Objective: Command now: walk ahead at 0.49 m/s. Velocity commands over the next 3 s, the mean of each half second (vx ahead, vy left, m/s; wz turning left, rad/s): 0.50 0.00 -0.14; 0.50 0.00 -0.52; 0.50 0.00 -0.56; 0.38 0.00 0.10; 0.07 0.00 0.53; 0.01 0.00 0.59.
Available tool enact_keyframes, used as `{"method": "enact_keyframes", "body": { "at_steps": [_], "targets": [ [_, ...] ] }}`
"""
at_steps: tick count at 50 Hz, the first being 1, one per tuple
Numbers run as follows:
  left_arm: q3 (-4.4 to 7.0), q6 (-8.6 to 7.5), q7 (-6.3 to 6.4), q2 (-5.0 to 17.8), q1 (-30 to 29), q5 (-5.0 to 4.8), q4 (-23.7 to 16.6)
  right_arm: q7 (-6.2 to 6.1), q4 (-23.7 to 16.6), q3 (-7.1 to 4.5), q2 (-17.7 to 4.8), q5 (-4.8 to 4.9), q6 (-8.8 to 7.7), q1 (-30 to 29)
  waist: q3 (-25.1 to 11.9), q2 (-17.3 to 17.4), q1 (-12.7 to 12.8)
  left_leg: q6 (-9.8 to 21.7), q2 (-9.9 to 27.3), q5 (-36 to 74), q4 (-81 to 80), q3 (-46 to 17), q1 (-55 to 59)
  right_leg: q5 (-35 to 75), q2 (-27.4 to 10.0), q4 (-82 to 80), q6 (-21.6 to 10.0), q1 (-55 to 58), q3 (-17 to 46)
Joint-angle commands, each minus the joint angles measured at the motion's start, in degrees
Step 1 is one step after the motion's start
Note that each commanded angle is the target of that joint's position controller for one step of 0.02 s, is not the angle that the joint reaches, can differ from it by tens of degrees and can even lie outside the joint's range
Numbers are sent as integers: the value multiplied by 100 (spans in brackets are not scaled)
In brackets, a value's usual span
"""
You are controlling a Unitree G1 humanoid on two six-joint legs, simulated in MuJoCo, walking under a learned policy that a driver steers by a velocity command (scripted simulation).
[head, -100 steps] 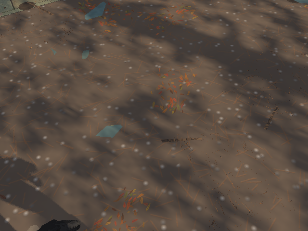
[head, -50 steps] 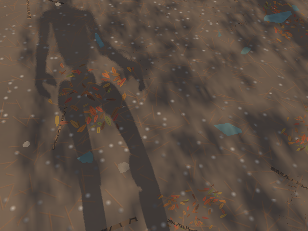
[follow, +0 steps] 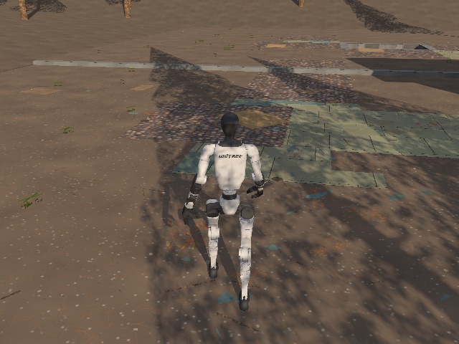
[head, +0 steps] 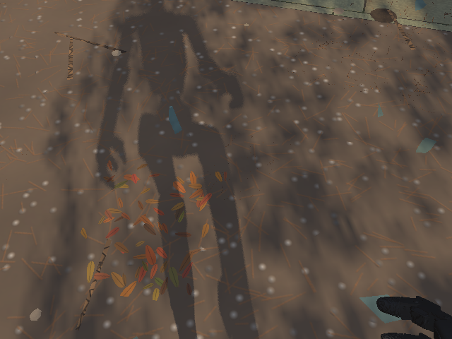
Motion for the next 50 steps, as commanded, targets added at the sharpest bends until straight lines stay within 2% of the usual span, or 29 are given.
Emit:
{"method": "enact_keyframes", "body": {
  "at_steps": [1, 2, 3, 4, 5, 6, 7, 8, 9, 11, 14, 17, 19, 24, 26, 27, 28, 29, 30, 31, 32, 33, 34, 36, 38, 40, 43, 47, 50],
  "targets": [
    [264, 61, 74, 1124, -145, 16, -238, -26, -186, -364, -941, -10, -81, 737, -582, -732, -885, 385, -366, -356, -181, 283, 1350, 5864, -1488, 1547, -594, 22, 396],
    [200, 68, 90, 1011, -188, 65, -314, -98, 52, -470, -1200, -34, -58, 1686, -1267, -630, -1308, 637, -10, -95, -6, -45, 3026, 5310, -1263, 2799, -427, -849, 278],
    [18, -22, 56, 401, 366, 129, -501, -151, 164, -596, -1750, -183, -31, 2378, -2232, 493, -1166, 1428, 1508, -625, 76, -2404, 5420, 2770, -443, 5048, -70, -3100, 50],
    [-47, -151, -3, 324, 472, 83, -375, -140, 235, -508, -1423, -74, -17, 2470, -2786, 1227, -1139, 1882, 2118, -1194, -822, -4366, 5947, -1054, 152, 6224, 34, -4170, 731],
    [104, -252, -64, 880, -30, -78, -526, -154, 207, -394, -1102, -16, 3, 2095, -1876, 783, -1182, 1592, 1909, -1650, -1028, -3722, 5306, -938, -246, 6595, -26, -4761, 968],
    [98, -309, -88, 898, -518, -151, -678, -173, 162, -347, -965, -19, 18, 1712, -1127, 396, -1056, 1387, 1668, -1443, -1170, -2852, 4388, -463, -548, 6402, -70, -4821, 762],
    [88, -320, -75, 794, -755, -85, -741, -152, 179, -312, -868, -60, 10, 1388, -604, -17, -840, 1265, 1416, -1032, -1407, -2314, 3518, -53, -778, 5954, -47, -4702, 625],
    [128, -269, -55, 784, -740, -4, -713, -136, 157, -264, -706, -109, -32, 1181, -404, 26, -651, 1178, 1209, -637, -1604, -1937, 2977, 237, -965, 5610, -14, -4393, 642],
    [114, -203, -57, 681, -562, 12, -658, -127, 164, -258, -687, -130, -56, 1076, -357, 157, -499, 1196, 1120, -480, -1796, -1752, 2620, 398, -1030, 5487, 45, -4100, 645],
    [68, -83, -29, 478, -413, 47, -615, -115, 272, -284, -758, -76, -141, 1070, -281, 201, -361, 1297, 1064, -115, -2052, -1392, 2226, 544, -1098, 5182, 187, -3947, 569],
    [40, -16, -9, 416, -897, 52, -763, -185, 456, -337, -925, -122, -184, 1178, -23, 131, -451, 1236, 1006, 50, -2294, -762, 2187, 1401, -1173, 4373, 346, -4356, 572],
    [8, -68, -79, 333, -1413, 28, -878, -235, 574, -345, -1016, -126, -167, 1284, 84, 89, -664, 974, 820, 114, -2341, -130, 2272, 2481, -1013, 3218, 300, -4198, 459],
    [-16, -93, -134, 281, -1790, 6, -1004, -254, 684, -366, -1115, -108, -152, 1470, 149, 49, -846, 900, 904, 17, -2378, 66, 2484, 2815, -892, 2705, 248, -4118, 347],
    [9, -84, -292, 353, -2309, 4, -1370, -297, 933, -425, -1207, -9, 28, 1724, 284, 20, -965, 711, 1329, 423, -1936, 269, 3740, 2182, -756, 2134, -45, -4590, 295],
    [71, -71, -350, 471, -2156, 21, -1455, -349, 917, -466, -1328, 13, 128, 1607, 114, 151, -787, 565, 1376, 1820, -1340, 422, 4012, 1540, -535, 2089, -228, -4260, 21],
    [153, -53, -353, 608, -1792, 27, -1416, -387, 882, -487, -1401, 10, 183, 1524, -179, 241, -567, 465, 1323, 2855, -724, 549, 4028, 1292, -318, 2094, -342, -3702, -183],
    [304, -38, -331, 830, -994, 17, -1230, -432, 834, -470, -1369, -1, 248, 1438, -629, 159, -128, 291, 1119, 3413, 378, 791, 3744, 1435, -43, 1880, -504, -2620, -332],
    [507, -2, -252, 1277, 11, -9, -1014, -490, 711, -383, -1195, -86, 246, 1535, -1242, -277, 263, 52, 860, 2395, 1999, 888, 2581, 1631, -399, 1865, -817, -896, 477],
    [639, 5, -211, 1919, 179, -62, -1017, -391, 423, -123, -440, -246, 87, 2131, -1816, -1795, -227, -378, -295, -2183, 4146, 678, -121, 687, -1841, 1463, -1912, 1241, 3602],
    [492, -36, -214, 1427, 288, -53, -1153, -303, 450, -151, -765, -105, -136, 1738, -2410, -1319, 89, -335, -487, -3385, 4933, -549, -933, 126, -2162, 618, -2113, 1759, 4968],
    [406, -69, -200, 1143, 104, 16, -1153, -229, 284, -231, -1083, 113, -276, 1240, -1680, -1036, 184, -197, -165, -2946, 4979, -693, -1391, 435, -2011, 534, -1823, 1329, 4135],
    [380, -88, -182, 1036, -207, 22, -1211, -238, 204, -194, -1028, 99, -351, 999, -1195, -537, 24, -126, 84, -2474, 4586, -624, -1299, 945, -1774, 553, -1648, 573, 3450],
    [335, -81, -173, 892, -562, 31, -1287, -276, 194, -218, -1033, -45, -367, 869, -792, -233, -190, -154, 259, -2202, 4050, -586, -1015, 1600, -1583, 480, -1537, -238, 2949],
    [278, -76, -138, 745, -895, 105, -1451, -288, 169, -270, -1049, -138, -250, 991, -611, -438, -512, -258, 393, -1952, 3558, -613, -353, 2364, -1344, 237, -1535, -1104, 2543],
    [308, -87, -85, 823, -894, 65, -1460, -295, 166, -245, -895, -169, -134, 1074, -490, -439, -609, -437, 375, -1812, 3083, -492, -205, 2757, -1238, 98, -1579, -1568, 2215],
    [356, -80, -9, 971, -776, 36, -1413, -314, 57, -196, -764, -186, -76, 751, -307, -423, -540, -603, 291, -1252, 2358, -403, -226, 2824, -1079, 21, -1501, -1873, 1914],
    [376, -24, 67, 1013, -577, -5, -1331, -284, -85, -129, -600, -161, -99, 110, -196, -571, -290, -675, 43, -33, 1018, -368, 164, 2282, -742, 97, -1183, -2143, 1622],
    [388, 50, 93, 1014, -216, -48, -1184, -201, -251, -160, -710, -53, -177, -418, -157, -669, -89, -605, -186, 349, 168, -478, 523, 1721, -861, 395, -1024, -1915, 2043],
    [393, 103, 115, 968, -225, -35, -1167, -160, -251, -259, -917, -32, -249, -301, -181, -833, -230, -396, -205, -241, -135, -604, 747, 1648, -1036, 887, -907, -1448, 2560]
  ]
}}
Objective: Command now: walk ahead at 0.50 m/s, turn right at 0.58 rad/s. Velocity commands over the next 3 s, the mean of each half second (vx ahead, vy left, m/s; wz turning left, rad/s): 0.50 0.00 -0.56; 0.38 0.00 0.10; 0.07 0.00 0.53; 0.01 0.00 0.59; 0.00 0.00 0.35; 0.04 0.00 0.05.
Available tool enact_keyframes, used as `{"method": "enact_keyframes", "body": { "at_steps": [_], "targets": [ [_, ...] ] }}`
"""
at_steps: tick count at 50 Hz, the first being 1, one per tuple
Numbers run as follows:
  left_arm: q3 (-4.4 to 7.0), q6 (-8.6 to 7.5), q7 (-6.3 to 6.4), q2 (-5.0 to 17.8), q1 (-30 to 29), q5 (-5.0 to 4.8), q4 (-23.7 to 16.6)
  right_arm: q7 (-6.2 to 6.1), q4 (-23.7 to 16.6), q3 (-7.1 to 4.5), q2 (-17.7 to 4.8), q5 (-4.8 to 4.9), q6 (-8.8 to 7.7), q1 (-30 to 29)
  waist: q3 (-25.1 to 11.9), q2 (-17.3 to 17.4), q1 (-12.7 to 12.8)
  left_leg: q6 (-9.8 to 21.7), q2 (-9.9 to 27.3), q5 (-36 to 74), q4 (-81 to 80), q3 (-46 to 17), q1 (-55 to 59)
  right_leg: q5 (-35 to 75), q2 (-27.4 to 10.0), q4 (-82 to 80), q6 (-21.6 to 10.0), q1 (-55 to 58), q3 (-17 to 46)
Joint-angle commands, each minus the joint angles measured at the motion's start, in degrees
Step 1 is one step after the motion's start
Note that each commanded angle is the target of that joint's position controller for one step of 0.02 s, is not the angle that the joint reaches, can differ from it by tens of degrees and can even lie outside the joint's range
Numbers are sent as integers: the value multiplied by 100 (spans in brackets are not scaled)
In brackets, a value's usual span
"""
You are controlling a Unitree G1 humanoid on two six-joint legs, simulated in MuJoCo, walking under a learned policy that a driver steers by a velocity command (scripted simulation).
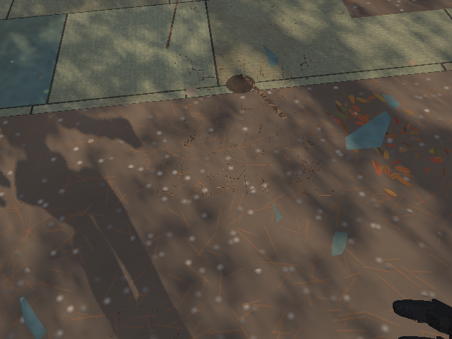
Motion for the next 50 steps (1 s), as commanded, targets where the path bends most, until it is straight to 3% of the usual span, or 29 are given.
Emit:
{"method": "enact_keyframes", "body": {
  "at_steps": [1, 2, 3, 4, 5, 6, 7, 8, 9, 12, 15, 19, 22, 24, 26, 27, 28, 29, 30, 31, 32, 33, 34, 35, 38, 40, 44, 47, 50],
  "targets": [
    [248, -1, 39, 873, -55, 7, -294, 10, -388, -276, -746, 40, -167, -48, -173, -938, -350, 234, -116, -409, -256, 109, 919, 1520, -1416, -15, -628, -204, 1382],
    [204, 8, 29, 741, -127, 20, -330, -22, -267, -350, -845, 15, -192, 426, -394, -918, -606, 392, -90, -370, -494, 193, 1640, 1737, -1199, 422, -486, -308, 1283],
    [91, -13, 2, 438, -170, 70, -417, -67, -192, -436, -1074, -84, -219, 1150, -1051, -618, -951, 725, 565, -516, -354, -346, 2948, 1505, -898, 1631, -289, -784, 948],
    [-14, -58, 8, 111, 456, -25, -537, -100, -72, -567, -1547, -169, -153, 1881, -1927, 748, -895, 1570, 1853, -1496, -514, -2461, 5078, -76, -78, 3560, 171, -2642, 82],
    [-16, -92, 13, 396, 610, -58, -590, -47, 25, -533, -1317, -18, -91, 2030, -1946, 1531, -863, 1798, 2374, -2800, -1064, -4019, 5272, -1558, -275, 4590, 271, -3712, -52],
    [108, -70, 6, 845, 211, -80, -538, -67, -53, -417, -885, 24, -60, 1751, -1153, 820, -954, 1578, 2180, -3323, -1214, -3411, 4596, -1085, -597, 5038, 316, -4033, 19],
    [134, -31, 7, 909, -210, -31, -608, -88, -97, -362, -731, -9, -11, 1468, -614, 388, -934, 1387, 1949, -2799, -1275, -2564, 3871, -657, -789, 5078, 348, -3971, -228],
    [145, -22, -8, 845, -444, 34, -682, -91, -66, -316, -614, -45, 13, 1247, -232, 222, -832, 1330, 1712, -2159, -1430, -1957, 3230, -333, -951, 4842, 361, -3848, -289],
    [161, 0, -36, 751, -476, 34, -708, -104, -32, -274, -504, -78, 6, 1119, -82, 335, -696, 1271, 1533, -1678, -1568, -1485, 2833, -118, -1119, 4638, 354, -3635, -297],
    [99, 85, -87, 417, -477, -15, -770, -103, 99, -304, -543, -46, -58, 1063, 26, 454, -585, 1332, 1350, -877, -1928, -567, 2395, 205, -1279, 4271, 418, -3422, -497],
    [57, 88, -109, 320, -765, 28, -898, -110, 249, -381, -761, -54, -74, 1143, 35, 224, -616, 1441, 1426, -150, -2052, -13, 2578, 809, -1346, 3609, 518, -3643, -518],
    [-6, 4, -246, 203, -1372, 21, -1012, -134, 388, -403, -913, -12, 1, 1214, 144, 131, -835, 1239, 1249, 292, -2035, 837, 2757, 1925, -1258, 2262, 454, -3345, -855],
    [-54, -23, -339, 109, -1881, 7, -1203, -123, 581, -428, -1042, 73, 74, 1569, 298, 70, -1007, 1184, 1373, 334, -2014, 1033, 3023, 1914, -1143, 1574, 313, -3132, -1060],
    [-38, -32, -375, 164, -2015, 12, -1304, -97, 700, -455, -1137, 147, 136, 1709, 364, 94, -956, 1160, 1532, 772, -1868, 1064, 3349, 1478, -1020, 1269, 142, -3025, -1143],
    [62, -30, -375, 371, -1767, 71, -1302, -106, 760, -492, -1305, 203, 195, 1689, 124, 250, -664, 1072, 1582, 2507, -1225, 1212, 3599, 931, -713, 1037, -87, -2386, -1376],
    [180, -18, -356, 565, -1161, 93, -1151, -121, 784, -484, -1339, 216, 233, 1631, -256, 250, -252, 954, 1471, 3313, -412, 1405, 3519, 1038, -501, 768, -242, -1473, -1515],
    [344, 7, -293, 855, -265, 80, -877, -148, 791, -411, -1194, 183, 240, 1676, -753, 155, 191, 775, 1247, 3269, 709, 1610, 2903, 1408, -354, 587, -403, -18, -1507],
    [485, 59, -181, 1378, 580, 106, -722, -151, 601, -250, -788, -3, 189, 1789, -1494, -661, 402, 486, 866, 1057, 2661, 1720, 1120, 1509, -1509, 745, -852, 2001, 182],
    [445, 13, -187, 1644, 449, 76, -766, -69, 554, -44, -283, -42, 70, 2349, -2351, -1670, -115, 280, -48, -3526, 4308, 874, -417, 742, -2813, 2, -1704, 2987, 2956],
    [289, -51, -221, 1057, 424, 104, -801, -20, 606, -206, -885, 199, 0, 1764, -2186, -888, 258, 347, 154, -3427, 4789, 122, -887, 527, -2811, -316, -1508, 2709, 2789],
    [222, -106, -233, 918, 166, 131, -723, -1, 419, -231, -961, 334, -36, 1279, -1269, -830, 202, 416, 358, -2965, 4708, 213, -1167, 1069, -2613, -408, -1275, 1908, 1767],
    [181, -145, -231, 774, -175, 121, -665, -40, 428, -211, -854, 255, -44, 1161, -850, -535, -34, 426, 595, -2462, 4292, 226, -1025, 1501, -2357, -499, -1080, 1159, 1123],
    [129, -182, -240, 595, -447, 151, -659, -52, 473, -239, -846, 164, -2, 1190, -556, -612, -227, 385, 730, -2131, 3999, 208, -774, 1845, -2172, -691, -987, 561, 642],
    [99, -231, -238, 481, -622, 193, -661, -42, 565, -246, -790, 168, 85, 1430, -497, -719, -418, 349, 820, -1848, 3900, 125, -401, 1881, -2066, -932, -939, 155, 336],
    [112, -405, -215, 462, -861, 240, -502, -96, 686, -238, -544, 149, 302, 1633, -196, -599, -655, 143, 693, -1478, 3605, 79, -185, 3135, -2033, -1312, -959, -430, -440],
    [127, -425, -143, 491, -941, 289, -386, -133, 613, -234, -457, 89, 332, 1482, -36, -572, -696, 17, 576, -1017, 3054, 51, -291, 4010, -1933, -1297, -840, -521, -1037],
    [143, -330, 15, 610, -948, 254, -257, 7, 352, -143, -227, 13, 276, 804, -13, -579, -419, 50, 389, 427, 1309, 499, 110, 4158, -1695, -1197, -591, -401, -1818],
    [201, -180, 90, 748, -809, 167, -101, 153, 120, -182, -333, 26, 291, 621, -114, -586, -340, 178, 324, 263, 826, 582, 31, 4278, -1985, -854, -566, 230, -1809],
    [261, -7, 176, 847, -977, 39, -93, 269, -31, -296, -558, -14, 318, 802, -227, -690, -522, 449, 128, -601, 635, 781, 174, 4883, -2155, -35, -405, 594, -1797]
  ]
}}
Over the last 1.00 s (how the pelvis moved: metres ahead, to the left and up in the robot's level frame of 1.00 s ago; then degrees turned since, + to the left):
0.57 -0.08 0.01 -23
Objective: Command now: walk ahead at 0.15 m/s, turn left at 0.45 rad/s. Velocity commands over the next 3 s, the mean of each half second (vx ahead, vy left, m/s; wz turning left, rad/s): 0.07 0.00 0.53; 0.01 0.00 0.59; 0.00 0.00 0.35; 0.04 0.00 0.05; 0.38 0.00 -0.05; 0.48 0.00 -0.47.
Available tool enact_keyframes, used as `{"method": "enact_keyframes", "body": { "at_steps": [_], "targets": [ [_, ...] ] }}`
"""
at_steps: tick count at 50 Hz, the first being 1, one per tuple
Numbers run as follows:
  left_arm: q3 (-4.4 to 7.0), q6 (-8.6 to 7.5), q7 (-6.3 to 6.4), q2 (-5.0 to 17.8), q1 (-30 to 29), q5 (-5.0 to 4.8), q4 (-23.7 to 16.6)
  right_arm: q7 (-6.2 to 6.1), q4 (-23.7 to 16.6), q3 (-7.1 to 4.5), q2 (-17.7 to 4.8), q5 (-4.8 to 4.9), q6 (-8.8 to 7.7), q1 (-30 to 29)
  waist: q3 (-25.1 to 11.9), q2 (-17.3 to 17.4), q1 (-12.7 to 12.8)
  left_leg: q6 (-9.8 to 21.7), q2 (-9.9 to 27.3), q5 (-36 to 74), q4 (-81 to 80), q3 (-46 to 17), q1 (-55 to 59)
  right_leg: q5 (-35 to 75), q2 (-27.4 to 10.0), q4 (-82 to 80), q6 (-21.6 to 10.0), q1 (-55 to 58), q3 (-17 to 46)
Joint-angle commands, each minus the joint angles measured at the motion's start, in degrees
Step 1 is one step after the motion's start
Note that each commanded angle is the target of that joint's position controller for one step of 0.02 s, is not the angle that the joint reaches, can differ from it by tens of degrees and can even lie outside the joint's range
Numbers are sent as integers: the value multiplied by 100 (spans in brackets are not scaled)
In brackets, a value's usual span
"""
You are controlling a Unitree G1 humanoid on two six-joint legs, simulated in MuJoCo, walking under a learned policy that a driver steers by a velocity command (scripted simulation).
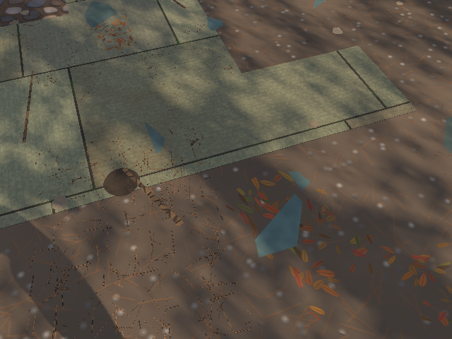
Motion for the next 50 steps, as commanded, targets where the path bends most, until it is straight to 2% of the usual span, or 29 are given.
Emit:
{"method": "enact_keyframes", "body": {
  "at_steps": [1, 2, 3, 4, 5, 6, 7, 8, 9, 12, 16, 21, 24, 25, 26, 27, 28, 29, 30, 31, 33, 38, 43, 45, 46, 47, 48, 49, 50],
  "targets": [
    [296, 106, 132, 1033, -360, -123, -359, 93, -402, -273, -748, -27, -49, 467, -505, -692, -421, 303, -282, -528, -264, 262, 784, 5169, -1655, 1067, -515, 47, 279],
    [264, 145, 147, 941, -374, -128, -382, 46, -278, -394, -964, -36, -70, 1032, -806, -445, -693, 488, -524, 35, -772, 314, 1583, 4933, -1327, 2077, -284, -140, 121],
    [202, 116, 130, 826, -112, 22, -462, -89, -329, -536, -1488, -61, -72, 1348, -1223, 457, -763, 874, 222, 2709, -895, -888, 2811, 3059, -811, 3653, 140, -1140, 39],
    [34, 81, 32, 274, 474, 297, -563, -169, -482, -543, -1868, -135, -55, 1179, -1809, 1493, -174, 2083, 1574, 5062, -626, -3113, 4335, -2149, 334, 5616, 571, -3023, 535],
    [48, 37, -75, 619, 477, 110, -471, -136, -651, -467, -1556, -145, -40, 1143, -2772, 861, -458, 2483, 1763, 3666, -1077, -3735, 4567, -2130, 248, 6251, 527, -3268, 1758],
    [107, 53, -101, 859, 16, -75, -557, -131, -793, -428, -1308, -67, -22, 699, -2145, 387, -482, 2247, 1511, 2456, -1276, -3190, 4089, -1664, 12, 6200, 436, -3626, 1777],
    [116, 94, -52, 842, -277, -37, -580, -172, -819, -368, -1063, 62, 29, 422, -1529, -98, -400, 1898, 1222, 1445, -1441, -2759, 3456, -1221, -198, 5817, 423, -3778, 1694],
    [135, 162, 17, 845, -438, 32, -571, -224, -856, -308, -898, 113, 95, 220, -1121, -224, -310, 1679, 1024, 836, -1609, -2487, 2773, -936, -351, 5359, 439, -3659, 1674],
    [154, 225, 42, 845, -433, 48, -602, -266, -898, -296, -877, 64, 143, 114, -932, -54, -169, 1555, 827, 474, -1755, -2335, 2210, -751, -379, 4958, 442, -3306, 1663],
    [96, 256, 74, 593, -282, 56, -533, -363, -980, -373, -1045, -59, 219, 111, -954, 303, -108, 1455, 550, 653, -1807, -2085, 1829, -515, -198, 3967, 575, -2848, 1513],
    [78, 263, 90, 565, -439, 39, -514, -490, -1058, -436, -1169, 6, 322, 80, -1114, 404, -213, 1304, 422, -361, -1777, -2242, 1747, -2, -142, 3163, 703, -2626, 1620],
    [114, 142, 10, 626, -607, -8, -576, -482, -1137, -441, -1124, 0, 441, 62, -943, 701, -349, 1165, 350, -1156, -1697, -2763, 1797, 4, -51, 2226, 611, -2335, 1668],
    [172, 31, -72, 660, -270, -36, -477, -484, -1196, -425, -1072, 77, 506, -62, -915, 746, -130, 972, 189, -814, -1339, -2930, 1801, 548, -16, 834, 398, -1611, 1523],
    [239, 17, -72, 837, -117, 6, -435, -493, -1200, -390, -954, 102, 517, 31, -924, 550, -96, 747, -50, -1141, -1035, -2763, 1503, 907, -386, 319, 245, -1078, 1717],
    [324, 54, -38, 1248, -95, 114, -504, -477, -1194, -311, -641, 56, 519, 323, -1004, -585, -293, 404, -623, -2537, 170, -1985, 851, 1193, -1653, -12, -228, -533, 2813],
    [380, 100, -55, 1513, -236, 312, -481, -457, -1409, -393, -856, 103, 447, 169, -609, -2127, -383, 105, -1288, -3465, 1373, -981, -136, 2001, -2421, -304, -1109, -907, 4079],
    [301, 80, -39, 1159, -555, 298, -680, -448, -1253, -530, -1295, 2, 402, 317, -562, -1520, -383, -91, -870, -3248, 2466, -1115, -164, 2225, -2490, -184, -1274, -996, 3858],
    [230, 86, -3, 886, -775, 214, -746, -439, -1092, -582, -1358, 45, 429, 422, -547, -1103, -446, -180, -831, -2892, 2875, -1034, -143, 2323, -2151, -21, -1042, -1017, 3223],
    [195, 102, 20, 779, -877, 129, -791, -465, -951, -559, -1188, 52, 500, 545, -524, -908, -466, -303, -786, -2630, 3176, -938, -174, 2295, -1829, 91, -838, -917, 2742],
    [168, 118, 46, 724, -872, 52, -787, -466, -940, -520, -1052, 46, 553, 568, -460, -912, -399, -404, -738, -2412, 3464, -893, -337, 2431, -1756, 135, -829, -800, 2513],
    [154, 182, 92, 742, -708, 74, -758, -430, -1049, -433, -818, 118, 583, 351, -386, -1022, -262, -526, -635, -2174, 3280, -566, -373, 2601, -1561, 84, -872, -695, 2019],
    [283, 296, 111, 1063, -388, 90, -691, -349, -1355, -305, -614, 106, 556, -165, -628, -1294, 80, -618, -239, -2260, 1833, -214, 11, 2906, -1847, 150, -1052, -81, 1709],
    [368, 296, -16, 1253, -524, -43, -658, -243, -1391, -341, -723, 109, 612, -23, -667, -1405, 12, -331, -245, -2090, 468, 212, 1040, 2979, -2034, 310, -985, -376, 1394],
    [371, 284, -29, 1241, -654, -160, -624, -201, -1284, -378, -699, 108, 626, 312, -680, -1293, -243, -42, -361, -1300, -678, 383, 1701, 2777, -1970, 716, -718, -578, 1161],
    [335, 261, -42, 1078, -442, -177, -515, -231, -1199, -436, -802, 94, 621, 536, -736, -1027, -311, 157, -456, -704, -1265, 277, 2350, 2294, -1794, 1150, -392, -944, 901],
    [267, 243, -70, 804, -235, -17, -487, -300, -1202, -571, -1252, 103, 596, 764, -846, 89, -276, 495, 278, 932, -1500, -874, 3394, 912, -1337, 2354, 148, -2031, 356],
    [133, 221, -65, 523, -519, 247, -860, -347, -1375, -664, -1906, -19, 534, 709, -782, 1708, -226, 1655, 1786, 2620, -1414, -2989, 3766, -1913, -452, 3804, 660, -3770, 300],
    [222, 201, -10, 813, -1031, 154, -934, -293, -1358, -586, -1575, -188, 386, 900, -1168, 1041, -720, 2188, 1931, 2227, -1565, -3095, 3439, -2125, -375, 4798, 667, -3818, 1241],
    [265, 224, 1, 925, -1069, 25, -926, -296, -1285, -503, -1409, -181, 288, 654, -912, 765, -530, 1926, 1590, 1750, -1605, -2546, 3224, -1673, -477, 5048, 587, -3869, 1401]
  ]
}}
Over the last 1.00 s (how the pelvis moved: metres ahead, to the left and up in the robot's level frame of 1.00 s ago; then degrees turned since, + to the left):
0.50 -0.12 0.00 -11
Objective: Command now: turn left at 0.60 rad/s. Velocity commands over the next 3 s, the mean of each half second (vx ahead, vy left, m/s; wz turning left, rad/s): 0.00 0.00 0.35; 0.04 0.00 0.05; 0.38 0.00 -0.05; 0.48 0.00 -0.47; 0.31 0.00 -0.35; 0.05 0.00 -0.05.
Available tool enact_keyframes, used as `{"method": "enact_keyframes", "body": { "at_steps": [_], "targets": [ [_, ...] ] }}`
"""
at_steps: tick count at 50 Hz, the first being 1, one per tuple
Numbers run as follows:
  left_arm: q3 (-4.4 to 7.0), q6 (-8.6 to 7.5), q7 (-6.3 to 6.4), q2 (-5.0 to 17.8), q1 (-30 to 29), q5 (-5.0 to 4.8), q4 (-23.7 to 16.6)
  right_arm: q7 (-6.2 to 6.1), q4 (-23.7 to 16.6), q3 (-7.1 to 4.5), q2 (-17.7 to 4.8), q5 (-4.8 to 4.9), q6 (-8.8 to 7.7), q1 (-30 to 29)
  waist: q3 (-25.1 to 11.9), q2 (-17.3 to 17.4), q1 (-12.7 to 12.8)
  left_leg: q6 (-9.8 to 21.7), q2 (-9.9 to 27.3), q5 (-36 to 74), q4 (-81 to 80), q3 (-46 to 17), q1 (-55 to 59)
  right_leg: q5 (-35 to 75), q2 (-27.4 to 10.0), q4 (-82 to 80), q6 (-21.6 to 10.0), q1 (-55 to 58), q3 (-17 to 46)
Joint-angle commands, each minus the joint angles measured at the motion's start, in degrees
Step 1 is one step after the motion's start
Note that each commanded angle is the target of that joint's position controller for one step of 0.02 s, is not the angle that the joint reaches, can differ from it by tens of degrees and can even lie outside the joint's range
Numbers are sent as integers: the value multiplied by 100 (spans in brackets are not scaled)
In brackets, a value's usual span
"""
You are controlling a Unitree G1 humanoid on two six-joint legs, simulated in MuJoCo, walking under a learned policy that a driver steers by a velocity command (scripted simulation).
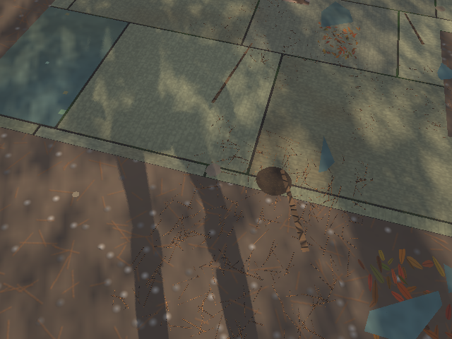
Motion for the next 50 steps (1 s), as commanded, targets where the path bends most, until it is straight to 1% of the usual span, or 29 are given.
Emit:
{"method": "enact_keyframes", "body": {
  "at_steps": [1, 2, 3, 6, 9, 12, 14, 15, 16, 17, 18, 19, 20, 21, 22, 23, 24, 26, 29, 33, 37, 43, 44, 45, 46, 47, 48, 49, 50],
  "targets": [
    [161, -93, 70, 607, -378, -35, -558, -73, -293, -311, -1100, -27, -272, 163, -804, 1026, -209, 1312, 1678, 2850, -1268, -2073, 1453, -61, 186, 1616, -3, -1608, 617],
    [185, -74, 109, 656, -328, 15, -507, -109, -319, -254, -959, 78, -257, -73, -720, 967, -128, 1112, 1506, 2738, -1258, -1924, 1343, 294, 166, 1439, 17, -1599, 651],
    [195, -70, 109, 648, -245, 44, -478, -150, -334, -213, -923, 97, -231, -190, -743, 1007, -42, 1068, 1366, 2950, -1255, -1790, 1114, 572, 248, 1465, 64, -1336, 613],
    [138, -84, 59, 464, -48, -22, -401, -215, -318, -179, -880, 36, -192, -185, -926, 990, 13, 1068, 1198, 2844, -1241, -1659, 1103, 996, 409, 983, 157, -1030, 534],
    [48, -76, 25, 312, -184, -31, -414, -239, -244, -164, -873, 28, -174, -114, -913, 1054, -124, 1038, 1160, 2380, -1182, -1704, 1073, 1099, 382, 46, 183, -676, 523],
    [22, -83, -27, 334, -246, -59, -458, -193, -180, -147, -911, -17, -148, -108, -783, 1153, -231, 1093, 1195, 1928, -1166, -1900, 735, 933, 382, -565, 121, -153, 481],
    [25, -105, -55, 375, -234, -82, -484, -147, -128, -114, -882, -16, -135, -126, -696, 1165, -263, 1105, 1218, 1831, -1110, -2087, 636, 837, 404, -930, 57, 99, 452],
    [20, -123, -72, 365, -199, -87, -487, -131, -102, -87, -842, -4, -134, -160, -670, 1151, -241, 1084, 1207, 1836, -1057, -2167, 622, 861, 410, -1202, 18, 239, 444],
    [9, -148, -95, 316, -98, -85, -464, -122, -81, -50, -774, 20, -134, -247, -662, 1104, -142, 1014, 1142, 1844, -962, -2185, 572, 1096, 422, -1676, -38, 496, 416],
    [-12, -183, -122, 233, 68, -62, -410, -121, -59, -2, -670, 55, -137, -338, -666, 1033, 16, 869, 1014, 1767, -858, -2133, 445, 1692, 447, -2454, -118, 942, 354],
    [-28, -219, -132, 254, 138, 23, -410, -122, 13, 53, -525, 46, -168, -190, -695, 846, 49, 597, 836, 1441, -812, -2076, 253, 2518, 291, -3020, -224, 1453, 526],
    [14, -238, -106, 588, 229, 120, -470, -127, 48, 102, -366, -71, -215, 29, -842, 228, -101, 232, 464, 714, -328, -1716, -16, 3678, -430, -3047, -453, 1928, 1170],
    [22, -232, -108, 760, -66, 152, -408, -116, 104, 85, -320, -66, -250, 406, -793, -730, -568, -73, -67, -268, -203, -995, 4, 3823, -836, -2940, -1029, 1537, 1591],
    [-81, -250, -130, 357, -303, 113, -493, -140, 155, 72, -483, -140, -246, 267, -759, -743, -438, -281, 72, -226, -324, -894, 416, 3051, -857, -3142, -1268, 1093, 1709],
    [-122, -268, -147, 240, -351, 101, -493, -146, 165, 32, -566, -124, -229, 65, -638, -649, -342, -305, 72, 80, -416, -879, 507, 2390, -571, -3147, -1078, 1033, 1487],
    [-111, -285, -152, 312, -291, 94, -468, -160, 199, 33, -521, -118, -193, -59, -584, -548, -251, -283, 61, 305, -433, -869, 544, 1999, -348, -3110, -866, 1006, 1289],
    [-114, -315, -151, 351, -274, 68, -464, -159, 189, 29, -514, -114, -153, -86, -473, -500, -200, -244, 78, 489, -481, -933, 484, 1838, -249, -3082, -749, 998, 1169],
    [-134, -345, -118, 343, -115, 63, -419, -141, 253, 43, -440, -71, -148, -51, -401, -286, -143, -165, 121, 696, -592, -1009, 461, 1791, -107, -2959, -625, 1024, 981],
    [-171, -318, -83, 272, 12, 41, -408, -142, 373, 47, -366, -59, -197, 12, -425, 28, -55, -156, 146, 909, -644, -1062, 388, 1913, -3, -2785, -612, 1183, 857],
    [-206, -282, -78, 214, 39, 31, -388, -165, 510, 43, -311, -51, -231, 103, -439, 288, -22, -200, 169, 1067, -681, -1104, 402, 2014, 87, -2677, -615, 1258, 771],
    [-236, -278, -102, 165, 45, 24, -323, -204, 633, 37, -310, -48, -239, 207, -434, 358, -33, -220, 195, 1208, -687, -1127, 498, 2107, 150, -2651, -605, 1253, 713],
    [-265, -293, -122, 137, 92, 12, -149, -266, 810, 33, -316, -42, -231, 308, -398, 314, -58, -243, 212, 1352, -681, -1124, 654, 2164, 199, -2700, -596, 1199, 679],
    [-276, -287, -118, 115, 168, 20, -84, -278, 876, 46, -269, -41, -221, 391, -506, 267, -63, -238, 143, 926, -679, -1041, 714, 1650, 236, -2781, -610, 1223, 662],
    [-262, -270, -106, 172, 193, 3, -41, -291, 919, 46, -258, -22, -210, 420, -417, 166, -54, -211, 13, 219, -583, -896, 597, 838, 258, -2888, -676, 1159, 714],
    [-215, -248, -84, 319, 240, -37, -11, -300, 934, 31, -274, 9, -221, 446, -239, -37, -27, -172, -157, -671, -348, -680, 280, -147, 179, -3048, -838, 1099, 931],
    [-182, -242, -55, 440, 393, -79, 46, -295, 879, 34, -250, 28, -269, 371, 8, -310, 33, -165, -239, -1139, -10, -481, -204, -1007, -142, -3368, -1092, 1097, 1457],
    [-150, -257, -29, 572, 620, -110, 120, -275, 779, 46, -197, 61, -358, 222, 214, -590, 98, -175, -231, -1093, 464, -254, -667, -1644, -683, -3819, -1419, 1186, 2220],
    [-108, -281, -4, 708, 743, -127, 180, -247, 670, 56, -178, 113, -470, 10, 489, -705, 143, -169, -33, -926, 777, -137, -989, -1830, -1191, -4126, -1710, 1131, 2883],
    [-83, -316, 22, 757, 823, -116, 213, -208, 611, 53, -203, 145, -570, -154, 620, -651, 202, -140, 175, -898, 1049, -239, -1196, -1592, -1406, -4238, -1855, 1099, 3163]
  ]
}}
Over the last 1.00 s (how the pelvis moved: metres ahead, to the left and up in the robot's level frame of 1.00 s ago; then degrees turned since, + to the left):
0.10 0.00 0.00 36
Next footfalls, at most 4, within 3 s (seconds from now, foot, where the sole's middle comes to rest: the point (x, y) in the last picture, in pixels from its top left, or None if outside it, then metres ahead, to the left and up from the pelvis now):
0.36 right None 0.07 -0.13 -0.77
1.62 right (242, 323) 0.48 -0.05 -0.77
2.10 left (188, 230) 0.78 0.13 -0.77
2.50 right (267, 228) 0.80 -0.13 -0.77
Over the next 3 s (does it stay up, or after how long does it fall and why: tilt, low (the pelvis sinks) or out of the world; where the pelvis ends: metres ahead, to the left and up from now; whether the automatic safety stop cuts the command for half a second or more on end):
stays up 0.76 -0.02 0.00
